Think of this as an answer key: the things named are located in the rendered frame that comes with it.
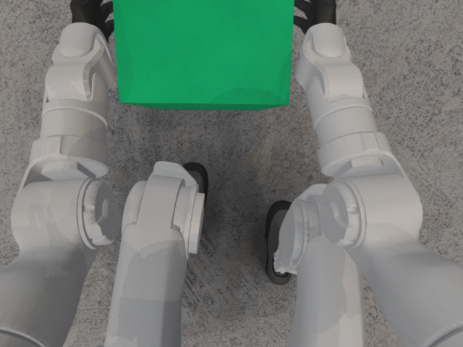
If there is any robot right foot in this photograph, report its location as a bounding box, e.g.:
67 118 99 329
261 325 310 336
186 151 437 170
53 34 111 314
265 200 292 285

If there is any robot right hand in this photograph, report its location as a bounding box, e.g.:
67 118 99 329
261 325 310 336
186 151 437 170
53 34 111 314
293 0 336 34

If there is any robot right forearm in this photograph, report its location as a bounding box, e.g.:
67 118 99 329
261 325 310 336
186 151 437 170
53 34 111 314
295 23 423 215

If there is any robot left upper arm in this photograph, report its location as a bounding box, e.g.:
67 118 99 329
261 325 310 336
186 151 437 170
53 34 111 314
0 177 121 347

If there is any robot left thigh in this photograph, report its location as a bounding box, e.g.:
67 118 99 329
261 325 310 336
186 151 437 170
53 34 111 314
104 175 205 347

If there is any carton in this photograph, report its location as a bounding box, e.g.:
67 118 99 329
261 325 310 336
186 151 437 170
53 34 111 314
113 0 294 111

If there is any robot left forearm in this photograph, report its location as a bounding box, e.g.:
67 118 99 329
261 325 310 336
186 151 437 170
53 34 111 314
11 22 116 242

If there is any robot right upper arm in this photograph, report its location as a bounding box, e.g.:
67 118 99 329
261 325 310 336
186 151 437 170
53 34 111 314
318 173 463 347

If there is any robot left hand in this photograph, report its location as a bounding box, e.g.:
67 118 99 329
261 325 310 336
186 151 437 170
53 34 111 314
70 0 114 44

